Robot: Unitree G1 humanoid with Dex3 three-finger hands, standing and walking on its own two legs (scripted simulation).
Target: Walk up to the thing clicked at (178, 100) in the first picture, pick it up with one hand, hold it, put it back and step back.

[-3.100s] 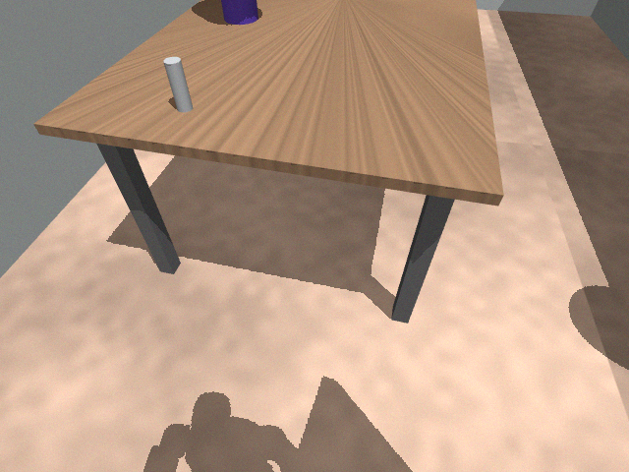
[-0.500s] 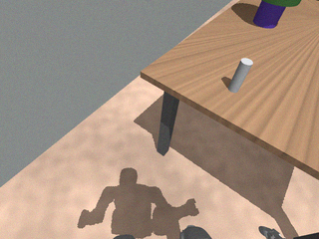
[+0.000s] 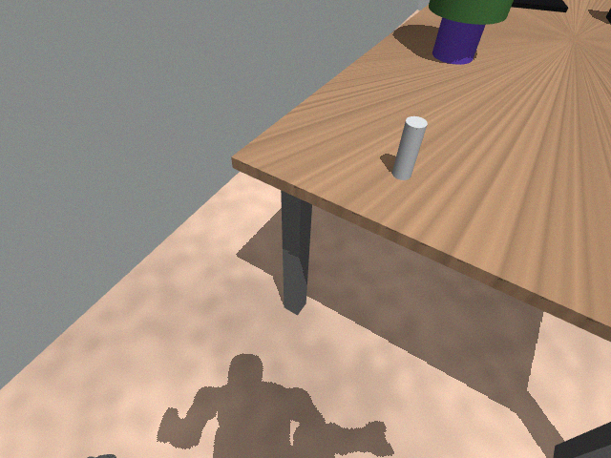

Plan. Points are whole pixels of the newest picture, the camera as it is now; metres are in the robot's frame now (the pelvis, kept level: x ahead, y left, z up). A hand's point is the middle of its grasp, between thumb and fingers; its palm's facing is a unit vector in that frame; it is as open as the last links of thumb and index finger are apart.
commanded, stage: walk up
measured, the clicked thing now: (408, 149) +0.68 -0.20 +0.03
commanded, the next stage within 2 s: stand in 1.42 s
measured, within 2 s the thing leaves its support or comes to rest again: neither
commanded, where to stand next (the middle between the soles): +0.07 -0.02 m, yaw +0 degrees
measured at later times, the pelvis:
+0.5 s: pelvis +0.03 -0.01 +0.02, yaw -1 degrees
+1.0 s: pelvis +0.03 +0.00 +0.02, yaw -1 degrees
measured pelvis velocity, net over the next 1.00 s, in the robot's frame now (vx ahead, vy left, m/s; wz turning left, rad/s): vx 0.03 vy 0.00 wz -0.02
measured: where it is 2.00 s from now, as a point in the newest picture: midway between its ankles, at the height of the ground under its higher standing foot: outside the picture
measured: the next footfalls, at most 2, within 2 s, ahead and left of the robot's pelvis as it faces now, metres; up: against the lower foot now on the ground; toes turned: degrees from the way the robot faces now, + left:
none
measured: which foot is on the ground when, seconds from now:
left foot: down 0.00-1.00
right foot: down 0.00-1.00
